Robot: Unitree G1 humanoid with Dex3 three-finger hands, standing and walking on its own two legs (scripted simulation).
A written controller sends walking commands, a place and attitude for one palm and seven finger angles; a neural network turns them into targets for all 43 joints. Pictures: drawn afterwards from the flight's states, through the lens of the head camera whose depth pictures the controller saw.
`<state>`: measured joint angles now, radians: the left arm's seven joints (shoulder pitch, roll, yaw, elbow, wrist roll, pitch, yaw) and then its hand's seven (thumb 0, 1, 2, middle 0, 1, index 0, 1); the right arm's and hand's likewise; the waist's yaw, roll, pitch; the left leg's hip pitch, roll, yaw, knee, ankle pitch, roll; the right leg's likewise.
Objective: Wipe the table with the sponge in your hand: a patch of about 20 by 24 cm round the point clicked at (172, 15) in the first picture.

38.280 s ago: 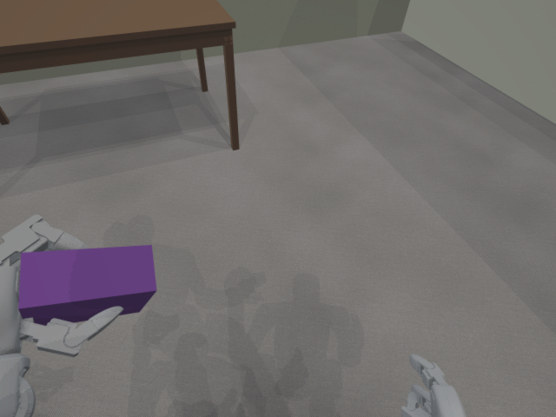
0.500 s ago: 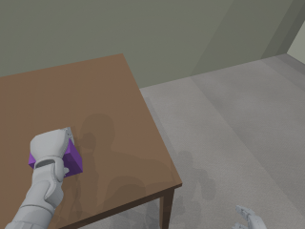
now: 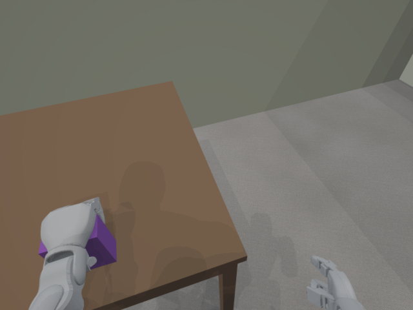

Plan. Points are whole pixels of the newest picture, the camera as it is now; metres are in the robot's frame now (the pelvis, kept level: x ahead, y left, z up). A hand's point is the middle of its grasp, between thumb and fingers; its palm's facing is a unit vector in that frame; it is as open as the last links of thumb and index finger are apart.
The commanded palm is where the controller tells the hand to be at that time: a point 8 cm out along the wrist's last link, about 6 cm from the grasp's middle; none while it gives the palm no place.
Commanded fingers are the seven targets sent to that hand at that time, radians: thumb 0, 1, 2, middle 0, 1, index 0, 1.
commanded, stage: wipe back along the first lane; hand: left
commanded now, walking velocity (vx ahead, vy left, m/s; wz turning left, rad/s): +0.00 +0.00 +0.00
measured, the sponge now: (85, 250) +0.23 +0.29 -0.02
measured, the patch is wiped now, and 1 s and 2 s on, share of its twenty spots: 1.00 1.00 1.00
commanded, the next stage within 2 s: lift the sponge slowly off the table in 0.16 s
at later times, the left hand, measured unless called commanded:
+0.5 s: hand (82, 253) +0.20 +0.27 +0.02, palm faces -0.02 -0.09 -1.00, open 9.4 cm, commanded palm +0.18 +0.26 +0.07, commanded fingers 0.00 0.10 1.30 -1.20 -1.60 -1.20 -1.60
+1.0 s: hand (78, 256) +0.19 +0.26 +0.04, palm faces -0.01 -0.12 -0.99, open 9.4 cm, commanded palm +0.17 +0.26 +0.11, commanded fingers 0.00 0.10 1.30 -1.20 -1.60 -1.20 -1.60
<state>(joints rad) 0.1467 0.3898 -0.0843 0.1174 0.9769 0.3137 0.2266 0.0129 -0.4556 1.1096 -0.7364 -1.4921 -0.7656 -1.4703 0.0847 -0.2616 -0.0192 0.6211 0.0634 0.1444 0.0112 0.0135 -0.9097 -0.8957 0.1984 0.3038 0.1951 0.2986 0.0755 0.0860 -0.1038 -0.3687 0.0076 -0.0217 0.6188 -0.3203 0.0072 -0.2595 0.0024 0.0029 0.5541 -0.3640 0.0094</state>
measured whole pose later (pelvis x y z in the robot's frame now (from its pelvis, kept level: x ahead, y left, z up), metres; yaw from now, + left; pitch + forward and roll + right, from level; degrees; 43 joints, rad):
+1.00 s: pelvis -0.02 -0.01 +0.01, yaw +0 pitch -2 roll -1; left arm 0.24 0.40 -0.12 -0.05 0.94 0.34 0.16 0.00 -0.49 1.10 -0.79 -1.43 -0.82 -1.40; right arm 0.05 -0.25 -0.02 0.66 0.05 0.13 -0.02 0.02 -0.91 -0.90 0.20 0.30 0.19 0.30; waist 0.11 0.10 -0.03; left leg -0.25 0.01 -0.03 0.55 -0.28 0.00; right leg -0.15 0.01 0.00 0.50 -0.33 0.00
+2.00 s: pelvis -0.02 -0.01 +0.01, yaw +1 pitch -4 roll +0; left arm 0.15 0.46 -0.11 -0.23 0.90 0.43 0.02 -0.01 -0.49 1.10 -0.79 -1.42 -0.82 -1.40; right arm 0.00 -0.26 0.02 0.65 0.06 0.13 -0.02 0.02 -0.91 -0.90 0.20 0.30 0.19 0.30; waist 0.12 0.12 -0.01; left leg -0.16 0.01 -0.03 0.45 -0.21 -0.01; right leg -0.07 0.00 0.00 0.41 -0.28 -0.01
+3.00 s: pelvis -0.03 -0.01 +0.01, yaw +1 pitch -4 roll -1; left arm 0.24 0.53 -0.04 -0.34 0.86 0.40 -0.02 0.00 -0.49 1.10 -0.79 -1.42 -0.82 -1.40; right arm 0.01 -0.27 0.03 0.63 0.06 0.12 -0.04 0.02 -0.91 -0.90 0.20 0.30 0.19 0.30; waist 0.12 0.12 -0.01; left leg -0.17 0.01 -0.04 0.46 -0.22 -0.01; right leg -0.07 0.01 -0.01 0.42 -0.27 -0.01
